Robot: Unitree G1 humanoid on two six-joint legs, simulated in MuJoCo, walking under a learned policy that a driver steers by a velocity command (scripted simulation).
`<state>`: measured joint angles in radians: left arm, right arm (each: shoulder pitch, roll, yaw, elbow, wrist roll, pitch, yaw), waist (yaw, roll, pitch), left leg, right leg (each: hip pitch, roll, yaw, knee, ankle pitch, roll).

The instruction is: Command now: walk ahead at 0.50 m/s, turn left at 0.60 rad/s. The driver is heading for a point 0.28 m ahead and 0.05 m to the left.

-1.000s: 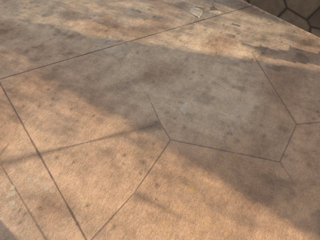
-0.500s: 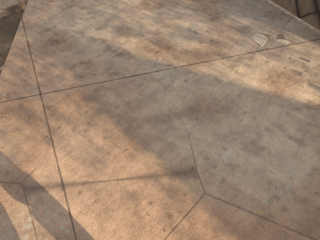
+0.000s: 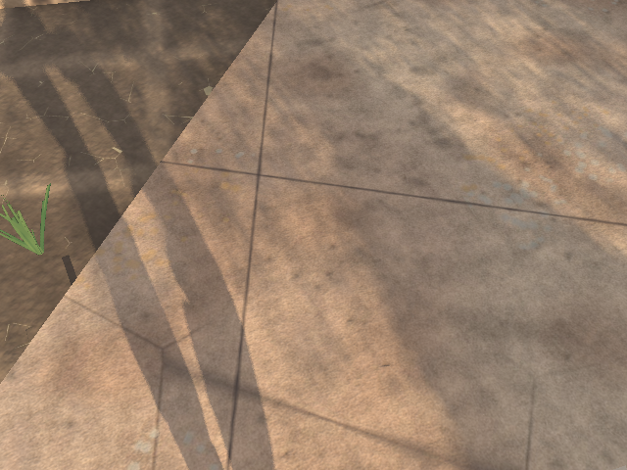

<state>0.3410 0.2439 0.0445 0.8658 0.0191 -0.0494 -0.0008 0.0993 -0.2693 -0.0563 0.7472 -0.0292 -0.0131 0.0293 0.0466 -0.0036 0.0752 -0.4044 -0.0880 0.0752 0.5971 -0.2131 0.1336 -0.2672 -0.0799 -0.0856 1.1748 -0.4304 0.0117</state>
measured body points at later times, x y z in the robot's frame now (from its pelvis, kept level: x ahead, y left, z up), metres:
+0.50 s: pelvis +0.22 -0.02 +0.01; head +0.25 -0.02 +0.45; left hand +0.32 +0.25 -0.11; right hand +0.29 -0.28 -0.14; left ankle +0.09 +0.06 -0.67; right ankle +0.32 -0.08 -0.72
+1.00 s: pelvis +0.25 +0.01 +0.02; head +0.25 +0.01 +0.47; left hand +0.26 +0.26 -0.13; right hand +0.31 -0.23 -0.13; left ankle +0.21 +0.11 -0.72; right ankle +0.32 -0.08 -0.72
